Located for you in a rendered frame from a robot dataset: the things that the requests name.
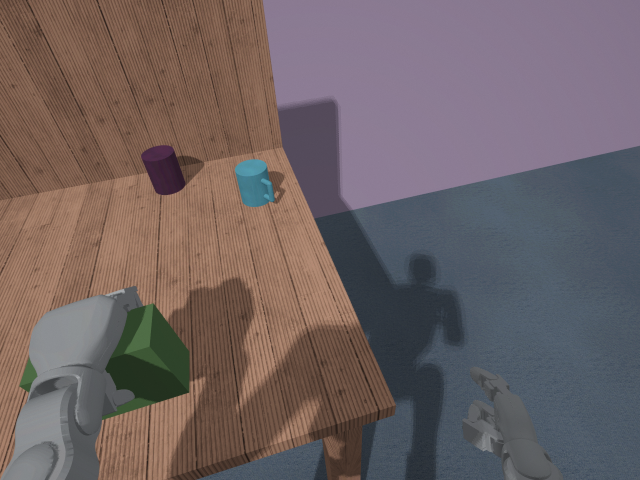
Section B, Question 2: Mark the sponge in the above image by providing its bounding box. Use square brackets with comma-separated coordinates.
[19, 303, 189, 420]

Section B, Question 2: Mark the robot left hand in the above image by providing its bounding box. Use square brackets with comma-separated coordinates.
[29, 286, 143, 416]

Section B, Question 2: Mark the robot left forearm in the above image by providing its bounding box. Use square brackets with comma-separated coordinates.
[0, 366, 106, 480]

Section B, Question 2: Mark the table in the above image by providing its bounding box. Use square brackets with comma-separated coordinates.
[0, 0, 396, 480]

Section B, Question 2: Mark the robot right hand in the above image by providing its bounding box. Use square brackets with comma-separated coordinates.
[462, 367, 538, 458]

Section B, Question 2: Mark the robot right forearm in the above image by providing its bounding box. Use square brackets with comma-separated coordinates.
[501, 439, 563, 480]

